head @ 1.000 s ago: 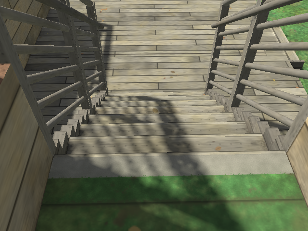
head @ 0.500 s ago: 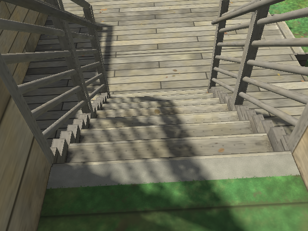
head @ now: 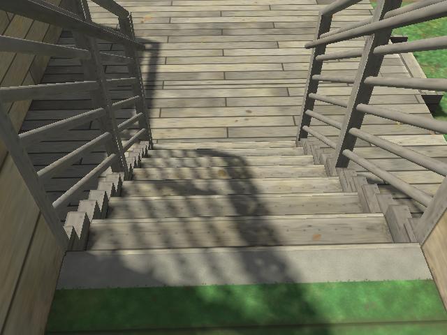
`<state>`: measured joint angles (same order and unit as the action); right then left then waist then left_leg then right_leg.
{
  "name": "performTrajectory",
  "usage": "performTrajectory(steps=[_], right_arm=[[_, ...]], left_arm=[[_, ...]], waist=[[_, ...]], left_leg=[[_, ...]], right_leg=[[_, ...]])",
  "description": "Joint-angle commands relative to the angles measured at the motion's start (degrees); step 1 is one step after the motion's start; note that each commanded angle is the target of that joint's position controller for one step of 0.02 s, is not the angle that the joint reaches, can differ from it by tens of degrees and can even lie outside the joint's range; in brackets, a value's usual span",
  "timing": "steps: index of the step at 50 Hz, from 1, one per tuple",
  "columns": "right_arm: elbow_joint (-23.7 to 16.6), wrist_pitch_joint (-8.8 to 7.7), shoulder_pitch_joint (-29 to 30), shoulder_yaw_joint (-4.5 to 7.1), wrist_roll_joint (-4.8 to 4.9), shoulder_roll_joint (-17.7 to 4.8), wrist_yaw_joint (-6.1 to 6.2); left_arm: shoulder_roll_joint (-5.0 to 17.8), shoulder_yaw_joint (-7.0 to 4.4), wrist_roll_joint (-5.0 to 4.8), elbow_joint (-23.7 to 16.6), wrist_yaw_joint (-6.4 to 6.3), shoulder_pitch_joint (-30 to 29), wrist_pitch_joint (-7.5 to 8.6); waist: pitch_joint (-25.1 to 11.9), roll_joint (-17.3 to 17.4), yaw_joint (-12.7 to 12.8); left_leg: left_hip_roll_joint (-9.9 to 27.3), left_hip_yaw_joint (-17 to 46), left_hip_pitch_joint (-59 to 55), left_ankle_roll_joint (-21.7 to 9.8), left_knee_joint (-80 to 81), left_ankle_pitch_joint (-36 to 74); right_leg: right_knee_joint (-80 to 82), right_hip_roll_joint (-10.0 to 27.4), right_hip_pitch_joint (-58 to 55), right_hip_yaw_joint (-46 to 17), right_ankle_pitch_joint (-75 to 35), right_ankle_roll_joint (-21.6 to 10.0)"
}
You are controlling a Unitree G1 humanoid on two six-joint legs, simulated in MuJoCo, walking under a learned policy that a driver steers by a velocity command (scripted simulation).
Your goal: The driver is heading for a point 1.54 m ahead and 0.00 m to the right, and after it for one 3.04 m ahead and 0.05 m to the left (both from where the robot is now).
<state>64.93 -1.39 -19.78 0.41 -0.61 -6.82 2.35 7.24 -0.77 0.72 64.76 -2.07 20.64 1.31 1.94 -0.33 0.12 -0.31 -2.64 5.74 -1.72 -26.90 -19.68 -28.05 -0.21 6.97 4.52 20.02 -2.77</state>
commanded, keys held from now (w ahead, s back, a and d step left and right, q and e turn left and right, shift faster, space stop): w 1.00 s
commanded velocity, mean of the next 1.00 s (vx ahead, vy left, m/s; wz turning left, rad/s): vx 0.43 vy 0.00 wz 0.00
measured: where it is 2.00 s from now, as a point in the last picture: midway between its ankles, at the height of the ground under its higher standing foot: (238, 269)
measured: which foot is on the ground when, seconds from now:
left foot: down 0.00-0.24, up 0.26-0.74, down 0.76-1.00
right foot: down 0.00-0.00, up 0.02-0.22, down 0.24-0.78, up 0.80-1.00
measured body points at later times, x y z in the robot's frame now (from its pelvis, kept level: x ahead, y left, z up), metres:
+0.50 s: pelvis +0.18 -0.06 +0.01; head +0.19 -0.08 +0.46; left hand +0.10 +0.15 -0.13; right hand +0.27 -0.30 -0.14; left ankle +0.23 +0.07 -0.66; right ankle +0.12 -0.13 -0.74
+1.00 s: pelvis +0.46 -0.02 +0.01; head +0.47 -0.02 +0.46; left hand +0.53 +0.22 -0.14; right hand +0.42 -0.27 -0.14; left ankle +0.46 +0.02 -0.74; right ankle +0.50 -0.17 -0.65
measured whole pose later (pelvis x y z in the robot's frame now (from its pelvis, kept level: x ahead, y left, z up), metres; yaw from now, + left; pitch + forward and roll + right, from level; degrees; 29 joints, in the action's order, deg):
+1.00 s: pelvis +0.46 -0.02 +0.01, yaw +0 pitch -1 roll +0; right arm 60.2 -5.2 -23.6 3.3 -0.7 -10.7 0.1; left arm 11.6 -3.6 1.4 53.5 -0.1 13.8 1.7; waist 2.8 -1.1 -0.8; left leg -5.1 -6.9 7.9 -6.8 -19.5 -10.9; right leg -63.2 4.6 32.8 -0.6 13.1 -4.0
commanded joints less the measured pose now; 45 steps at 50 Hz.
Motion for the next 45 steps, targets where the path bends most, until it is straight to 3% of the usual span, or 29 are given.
performTrajectory(steps=[1, 2, 3, 5, 6, 7, 9, 10, 11, 12, 13, 14, 15, 16, 17, 20, 25, 28, 31, 34, 36, 37, 38, 39, 40, 41, 42, 43, 45], right_arm=[[1.20, -0.13, -11.83, 2.19, 0.10, -7.52, -0.31], [1.86, -0.27, -14.58, 2.86, -0.01, -9.22, -0.31], [2.22, -0.53, -16.12, 3.01, -0.47, -9.14, -0.45], [1.99, -1.46, -16.65, 3.15, -1.81, -9.19, -0.69], [1.34, -1.82, -14.98, 3.20, -1.93, -9.33, -0.66], [0.27, -2.11, -12.01, 3.20, -1.74, -9.31, -0.67], [-1.68, -2.47, -5.86, 3.15, -0.70, -9.21, -0.93], [-2.43, -2.50, -2.89, 3.23, 0.10, -9.53, -1.06], [-2.63, -2.73, -2.81, 3.19, 0.06, -9.61, -1.24], [-2.58, -3.20, -3.41, 2.83, -0.42, -9.04, -1.54], [-5.18, -3.45, -3.21, 1.70, -0.11, -5.12, -2.12], [-6.48, -3.26, -4.37, 2.30, -0.91, -5.74, -2.71], [-7.09, -2.79, -3.07, 2.28, -1.51, -5.16, -3.11], [-7.48, -2.94, -1.23, 2.11, -1.41, -4.79, -3.46], [-7.27, -3.18, -1.40, 2.14, -0.92, -3.95, -3.59], [-6.85, -1.97, -2.90, 2.82, -1.35, -4.85, -3.84], [-11.26, -0.87, 9.86, 2.96, -1.16, -4.76, -4.17], [-14.51, -1.02, 18.25, 2.40, -0.79, -3.97, -4.39], [-16.53, -1.08, 22.70, 2.09, -0.39, -4.31, -4.52], [-17.25, -1.48, 21.88, 2.54, -0.53, -5.51, -4.00], [-14.57, -2.00, 12.41, 3.64, -0.65, -7.19, -3.03], [-11.54, -2.51, 3.12, 4.40, -0.79, -8.15, -2.62], [-9.25, -2.94, -5.90, 5.62, -1.78, -11.45, -2.13], [-9.13, -3.00, -10.84, 6.70, -2.66, -16.74, -2.13], [-8.83, -2.08, -8.49, 6.91, -0.53, -17.07, -2.92], [-9.55, -1.81, -1.90, 6.08, 0.30, -13.83, -2.99], [-10.21, -2.28, 1.79, 5.00, 0.20, -9.93, -3.18], [-10.05, -2.74, 3.34, 4.25, -0.47, -7.65, -2.99], [-8.72, -3.70, 1.38, 3.27, -0.46, -5.60, -2.19]], left_arm=[[1.61, -0.56, 0.69, -2.80, 1.00, 0.86, 0.53], [0.94, -0.43, 1.16, -4.41, 1.41, -1.25, 1.01], [1.87, -0.69, 1.30, -6.30, 1.70, -4.76, 1.61], [4.25, -1.70, 0.69, -9.04, 2.33, -8.78, 2.64], [4.97, -2.12, 0.42, -9.95, 2.68, -9.13, 2.97], [5.22, -2.34, 0.06, -10.51, 3.05, -8.81, 3.18], [3.95, -2.53, -0.33, -9.93, 3.78, -4.67, 3.00], [2.81, -2.68, -0.42, -8.00, 3.95, 1.09, 2.81], [3.73, -3.59, -0.45, -5.12, 3.77, 7.77, 2.52], [5.94, -4.72, 0.04, -2.91, 3.25, 15.00, 2.56], [11.90, -5.94, 1.11, -2.54, 2.39, 21.65, 2.94], [12.74, -5.58, 0.66, -1.73, 2.32, 21.83, 2.17], [11.85, -4.97, 0.69, -4.31, 2.09, 12.07, 1.77], [10.30, -4.46, 0.31, -6.69, 2.33, 6.07, 2.13], [9.73, -4.02, 0.22, -7.54, 2.43, 3.33, 2.70], [5.98, -2.41, 0.35, -6.12, 1.68, 6.18, 4.05], [5.96, -1.56, 0.25, -4.05, 1.21, 12.96, 4.66], [5.62, -1.11, 0.22, -4.05, 1.18, 13.45, 4.90], [6.47, -1.23, 0.23, -3.62, 0.95, 14.30, 5.12], [7.64, -1.46, 0.42, -3.41, 0.80, 13.11, 5.07], [9.26, -1.91, 0.61, -3.38, 0.48, 11.72, 4.64], [10.03, -2.13, 0.32, -3.45, 0.50, 10.61, 4.23], [9.43, -2.03, -0.45, -4.01, 0.75, 10.56, 4.06], [3.83, -1.10, -1.30, -5.81, 1.20, 13.42, 3.85], [5.95, -2.16, -1.76, -6.05, 1.62, 15.83, 3.62], [8.21, -2.73, -0.77, -7.78, 1.45, 9.93, 3.46], [8.31, -2.84, -0.33, -9.21, 1.57, 5.33, 3.74], [7.40, -2.99, -0.22, -9.33, 1.55, 4.37, 3.52], [4.74, -2.82, 0.91, -8.66, 1.93, 7.07, 1.68]], waist=[[11.67, 7.68, -3.20], [13.06, 10.44, -4.17], [14.13, 9.94, -5.11], [12.42, 7.73, -5.48], [11.16, 6.51, -4.25], [9.89, 5.57, -2.62], [7.87, 5.72, 1.39], [6.85, 5.11, 4.76], [4.98, 3.06, 7.05], [2.26, -1.56, 10.30], [-0.55, -17.21, 11.98], [-0.31, -17.23, 8.81], [5.34, -8.87, 3.53], [7.52, -2.49, 2.19], [7.08, -0.56, 0.33], [4.60, -2.58, -1.34], [5.87, -2.96, 0.44], [6.98, -3.75, 1.49], [7.35, -4.77, 2.12], [6.19, -4.69, 0.56], [0.66, -5.07, -3.35], [-3.66, -4.50, -7.25], [-8.66, -2.50, -10.47], [-16.18, 7.18, -8.40], [-19.36, 9.07, -6.66], [-9.08, 4.67, -4.11], [-2.80, 2.11, -3.52], [-0.19, -0.50, -1.35], [0.52, 0.49, 1.88]], left_leg=[[11.65, 18.74, 0.49, -9.72, 12.26, -20.48], [16.47, 25.11, -2.77, -12.54, 15.03, -19.69], [19.58, 28.66, -4.15, -14.54, 16.23, -15.38], [22.07, 29.79, -8.62, -16.04, 16.77, -6.29], [21.68, 27.61, -8.99, -15.22, 16.53, -3.49], [20.23, 23.89, -7.06, -13.44, 16.66, -2.28], [15.24, 14.69, 2.96, -9.57, 15.89, 0.92], [12.25, 9.77, 11.02, -7.77, 13.21, 1.20], [9.23, 6.60, 16.50, -6.59, 7.51, 5.31], [6.06, 2.47, 20.81, -5.14, -3.77, 8.67], [-0.55, -4.67, 27.73, -1.67, -25.87, -0.02], [-2.92, 1.27, 31.99, -2.61, -39.27, -11.05], [1.75, 3.70, 34.51, -3.80, -44.78, -6.21], [3.81, 4.17, 33.69, -4.22, -44.18, -0.18], [5.11, 4.30, 31.14, -4.14, -41.59, 3.52], [5.35, 2.33, 28.15, -2.99, -37.00, 7.17], [4.80, -0.76, 36.54, -1.39, -28.90, 12.30], [3.33, -2.70, 34.62, -1.06, -18.41, 16.56], [1.85, -4.29, 30.68, -2.41, -10.74, 18.57], [-0.01, -5.07, 25.39, -5.34, -7.08, 15.58], [-3.36, -5.70, 15.22, -7.38, -6.45, 11.20], [-4.20, -5.65, 4.73, -8.43, -2.42, 13.68], [2.17, 1.03, -8.91, -10.44, -0.76, 12.11], [19.41, 24.53, -21.73, -14.76, 1.59, 8.40], [24.03, 42.90, -23.72, -20.27, 10.57, 3.25], [21.98, 34.88, -15.37, -17.87, 12.81, -3.90], [19.74, 28.03, -6.83, -15.96, 14.99, -0.89], [17.22, 22.90, -0.79, -13.75, 16.37, 4.84], [13.81, 15.35, 6.42, -11.11, 17.33, 11.68]], right_leg=[[-6.69, -0.33, 18.89, -0.07, 12.37, -2.81], [-11.96, -0.54, 24.76, 2.19, 10.10, -2.77], [-15.46, 0.66, 29.03, 1.46, 9.58, -3.00], [-22.95, 3.26, 35.50, -2.34, 11.50, -3.02], [-23.18, 4.57, 35.73, -3.79, 10.21, -2.88], [-20.05, 5.27, 32.51, -4.40, 8.08, -2.67], [-11.82, 2.72, 17.01, -1.16, 0.28, -2.25], [-6.83, 0.15, 4.45, 1.85, -5.78, -2.12], [-5.23, -3.34, -6.37, 3.96, -6.58, -1.70], [-2.55, -1.80, -15.01, 1.40, -3.81, -2.00], [12.75, 14.76, -17.57, -24.89, 14.47, -5.80], [22.60, 21.25, -13.39, -45.61, 22.30, -10.08], [21.82, 21.87, -6.46, -41.75, 27.07, -10.15], [21.23, 20.08, -1.37, -35.18, 19.80, -9.45], [21.40, 17.35, 0.85, -28.57, 10.65, -8.44], [20.98, 13.18, -0.52, -17.72, -7.93, -7.22], [20.51, 12.07, -6.42, -10.75, -26.35, -7.71], [20.42, 11.01, -5.81, -7.79, -32.30, -7.56], [19.95, 11.43, -7.34, -6.29, -36.33, -7.82], [15.73, 12.72, -11.21, -4.86, -49.11, -7.62], [3.39, 12.23, -13.18, -3.23, -64.59, -6.44], [-7.49, 10.90, -10.50, -2.15, -63.17, -5.53], [-22.16, 8.45, -0.59, -1.28, -48.55, -4.48], [-44.11, 0.43, 14.72, 0.40, -5.75, -2.90], [-55.18, -4.57, 25.39, -7.13, 8.29, -2.84], [-55.08, -0.03, 30.58, -8.21, 3.20, -3.30], [-52.62, 1.78, 30.50, -7.40, -0.29, -3.36], [-49.19, 3.42, 27.76, -7.68, -2.33, -3.26], [-43.42, 5.22, 21.78, -7.69, -3.25, -2.18]])
Keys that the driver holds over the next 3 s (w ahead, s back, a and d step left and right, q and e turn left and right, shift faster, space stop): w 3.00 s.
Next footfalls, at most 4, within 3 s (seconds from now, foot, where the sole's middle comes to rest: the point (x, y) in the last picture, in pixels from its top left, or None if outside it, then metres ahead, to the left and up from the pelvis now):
0.24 right None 0.16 -0.13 -0.77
0.76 left None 0.50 0.03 -0.77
1.30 right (271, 275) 0.71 -0.12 -0.77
1.92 left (209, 240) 0.96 0.09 -0.95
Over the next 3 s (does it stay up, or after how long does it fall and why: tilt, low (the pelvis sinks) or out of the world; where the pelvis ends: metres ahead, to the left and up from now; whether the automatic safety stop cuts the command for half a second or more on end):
stays up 1.39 0.00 -0.51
